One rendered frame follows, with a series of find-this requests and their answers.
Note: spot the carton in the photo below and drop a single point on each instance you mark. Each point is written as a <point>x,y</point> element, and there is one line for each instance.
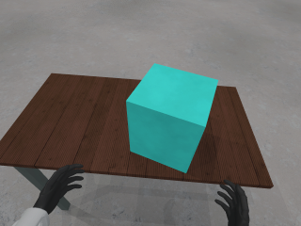
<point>167,114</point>

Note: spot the table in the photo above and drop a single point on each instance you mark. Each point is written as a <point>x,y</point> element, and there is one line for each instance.
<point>82,119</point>

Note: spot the right robot hand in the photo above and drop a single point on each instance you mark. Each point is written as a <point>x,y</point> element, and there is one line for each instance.
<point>237,212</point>

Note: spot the left robot hand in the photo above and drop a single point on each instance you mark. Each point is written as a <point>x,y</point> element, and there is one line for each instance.
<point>57,186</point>

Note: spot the robot left forearm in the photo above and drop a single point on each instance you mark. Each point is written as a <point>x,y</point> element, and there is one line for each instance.
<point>33,216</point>

